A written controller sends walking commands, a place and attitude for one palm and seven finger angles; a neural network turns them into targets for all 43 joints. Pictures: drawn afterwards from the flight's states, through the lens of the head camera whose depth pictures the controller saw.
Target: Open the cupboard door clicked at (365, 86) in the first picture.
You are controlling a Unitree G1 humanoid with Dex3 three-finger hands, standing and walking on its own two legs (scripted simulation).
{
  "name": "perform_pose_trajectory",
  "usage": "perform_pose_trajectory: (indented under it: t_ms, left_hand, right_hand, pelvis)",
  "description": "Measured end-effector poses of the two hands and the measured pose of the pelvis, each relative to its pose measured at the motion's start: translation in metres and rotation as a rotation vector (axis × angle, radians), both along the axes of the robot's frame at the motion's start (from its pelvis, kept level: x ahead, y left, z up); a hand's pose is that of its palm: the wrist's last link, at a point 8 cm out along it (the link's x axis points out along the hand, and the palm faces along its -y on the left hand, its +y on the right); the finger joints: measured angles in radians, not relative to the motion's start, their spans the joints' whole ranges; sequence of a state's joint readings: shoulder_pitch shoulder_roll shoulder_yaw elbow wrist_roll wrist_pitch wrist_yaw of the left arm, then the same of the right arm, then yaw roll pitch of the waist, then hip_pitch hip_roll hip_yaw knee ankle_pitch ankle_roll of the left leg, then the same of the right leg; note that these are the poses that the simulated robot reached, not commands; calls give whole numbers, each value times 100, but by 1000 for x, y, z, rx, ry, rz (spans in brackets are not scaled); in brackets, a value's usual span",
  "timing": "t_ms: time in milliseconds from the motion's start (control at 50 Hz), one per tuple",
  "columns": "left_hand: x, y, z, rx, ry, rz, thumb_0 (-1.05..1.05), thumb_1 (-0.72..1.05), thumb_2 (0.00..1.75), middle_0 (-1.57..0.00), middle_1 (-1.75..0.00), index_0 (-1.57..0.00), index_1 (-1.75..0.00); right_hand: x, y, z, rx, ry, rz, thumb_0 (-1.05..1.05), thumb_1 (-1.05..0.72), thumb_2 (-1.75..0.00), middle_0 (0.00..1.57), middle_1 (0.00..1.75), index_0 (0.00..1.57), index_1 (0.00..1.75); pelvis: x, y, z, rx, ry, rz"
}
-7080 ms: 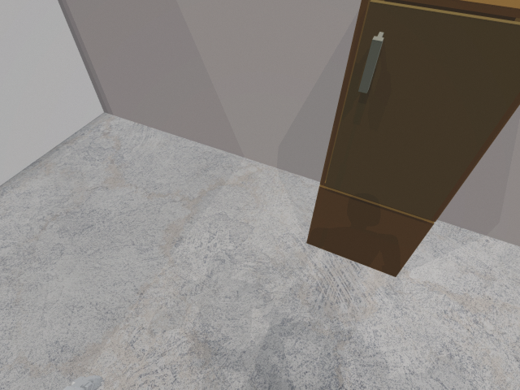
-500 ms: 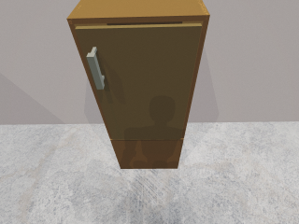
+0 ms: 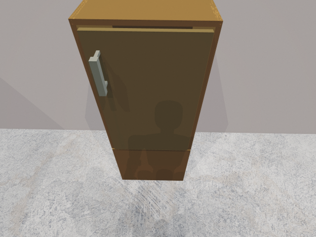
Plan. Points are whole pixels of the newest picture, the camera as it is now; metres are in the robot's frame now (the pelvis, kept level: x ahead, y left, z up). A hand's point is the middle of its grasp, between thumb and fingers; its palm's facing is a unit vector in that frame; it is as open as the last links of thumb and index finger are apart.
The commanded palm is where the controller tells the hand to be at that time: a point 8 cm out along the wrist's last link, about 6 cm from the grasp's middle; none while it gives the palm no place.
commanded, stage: look again from close up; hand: left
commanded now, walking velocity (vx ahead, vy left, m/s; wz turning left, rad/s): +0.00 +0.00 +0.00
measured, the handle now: (100, 73) +0.53 +0.21 +0.13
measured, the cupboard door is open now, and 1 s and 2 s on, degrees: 0 0 0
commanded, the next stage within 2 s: raise the hand with hooked fingers in 0.06 s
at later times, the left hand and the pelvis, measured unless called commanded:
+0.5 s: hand (83, 215) +0.17 +0.19 -0.01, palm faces +0.02 -1.00 -0.03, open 8.2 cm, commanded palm +0.13 +0.26 -0.02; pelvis -0.03 +0.00 -0.06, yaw +1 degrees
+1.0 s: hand (58, 195) +0.20 +0.24 +0.04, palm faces +0.07 -1.00 -0.06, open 11.1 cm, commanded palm +0.16 +0.29 +0.05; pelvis -0.04 +0.02 -0.04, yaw +1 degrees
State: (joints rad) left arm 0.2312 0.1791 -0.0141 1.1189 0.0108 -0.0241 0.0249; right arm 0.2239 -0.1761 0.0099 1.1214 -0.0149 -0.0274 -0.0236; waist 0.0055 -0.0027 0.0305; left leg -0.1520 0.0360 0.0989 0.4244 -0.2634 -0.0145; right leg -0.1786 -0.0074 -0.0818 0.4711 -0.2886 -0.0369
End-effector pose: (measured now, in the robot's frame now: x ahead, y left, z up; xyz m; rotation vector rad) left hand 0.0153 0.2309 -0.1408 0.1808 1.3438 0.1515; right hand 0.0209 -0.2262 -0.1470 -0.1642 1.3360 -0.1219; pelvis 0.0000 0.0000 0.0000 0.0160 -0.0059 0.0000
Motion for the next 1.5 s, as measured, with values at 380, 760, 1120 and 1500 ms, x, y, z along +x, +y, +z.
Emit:
perform_pose_trajectory:
  t_ms: [380,760,1120,1500]
  left_hand:
    - [151,14,147,-10,-1197,41,1,82,86,-20,-35,-21,-35]
    - [129,40,146,-97,-1362,-133,1,40,69,-23,-62,-24,-62]
    - [164,72,193,-73,-1341,-130,0,-2,51,-26,-89,-27,-89]
    - [198,107,252,-62,-1378,-106,-1,-43,33,-29,-115,-30,-115]
  right_hand:
    - [107,-25,38,-78,-614,47,1,-91,-90,20,30,20,30]
    - [128,18,27,-43,-735,194,1,-91,-90,20,30,20,30]
    - [91,10,43,-83,-671,125,2,-90,-90,20,30,21,30]
    - [139,30,74,-36,-786,170,1,-90,-90,20,30,21,30]
  pelvis:
    - [-16,-1,-21,4,102,26]
    - [-43,5,-59,-51,155,56]
    - [-34,24,-31,-37,99,30]
    - [-22,21,-12,-31,21,35]
